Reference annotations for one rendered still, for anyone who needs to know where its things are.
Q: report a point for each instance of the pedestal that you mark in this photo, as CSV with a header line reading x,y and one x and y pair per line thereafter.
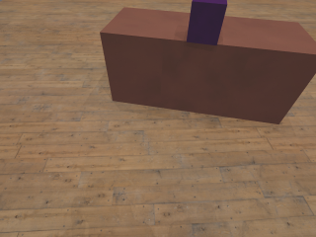
x,y
257,70

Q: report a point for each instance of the carton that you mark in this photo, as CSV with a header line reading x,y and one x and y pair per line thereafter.
x,y
206,19

